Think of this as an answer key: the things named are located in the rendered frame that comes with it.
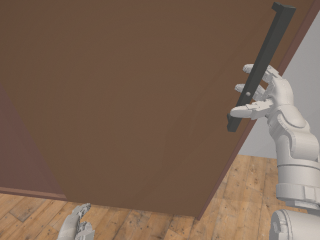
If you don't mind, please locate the wardrobe door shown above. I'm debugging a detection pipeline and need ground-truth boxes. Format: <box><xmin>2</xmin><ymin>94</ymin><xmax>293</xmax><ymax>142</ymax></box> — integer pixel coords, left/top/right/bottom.
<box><xmin>0</xmin><ymin>82</ymin><xmax>64</xmax><ymax>195</ymax></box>
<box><xmin>0</xmin><ymin>0</ymin><xmax>314</xmax><ymax>217</ymax></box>

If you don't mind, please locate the handle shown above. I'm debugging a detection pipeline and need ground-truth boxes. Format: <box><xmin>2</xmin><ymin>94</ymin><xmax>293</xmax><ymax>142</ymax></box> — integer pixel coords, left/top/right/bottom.
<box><xmin>227</xmin><ymin>2</ymin><xmax>297</xmax><ymax>132</ymax></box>

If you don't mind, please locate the left robot hand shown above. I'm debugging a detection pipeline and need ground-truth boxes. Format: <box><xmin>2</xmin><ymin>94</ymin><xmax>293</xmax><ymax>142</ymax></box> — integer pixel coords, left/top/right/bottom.
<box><xmin>57</xmin><ymin>203</ymin><xmax>95</xmax><ymax>240</ymax></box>

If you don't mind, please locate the right robot hand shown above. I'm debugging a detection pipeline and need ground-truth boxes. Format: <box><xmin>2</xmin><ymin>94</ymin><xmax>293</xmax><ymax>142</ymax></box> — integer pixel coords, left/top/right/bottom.
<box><xmin>230</xmin><ymin>64</ymin><xmax>294</xmax><ymax>120</ymax></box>

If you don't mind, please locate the right robot upper arm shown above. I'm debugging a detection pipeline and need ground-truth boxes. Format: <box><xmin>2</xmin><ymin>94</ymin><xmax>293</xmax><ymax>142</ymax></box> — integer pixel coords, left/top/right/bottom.
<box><xmin>269</xmin><ymin>209</ymin><xmax>320</xmax><ymax>240</ymax></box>

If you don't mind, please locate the right robot forearm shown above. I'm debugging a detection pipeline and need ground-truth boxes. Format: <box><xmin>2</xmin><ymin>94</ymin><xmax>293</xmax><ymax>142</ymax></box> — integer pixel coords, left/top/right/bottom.
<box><xmin>267</xmin><ymin>105</ymin><xmax>320</xmax><ymax>216</ymax></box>

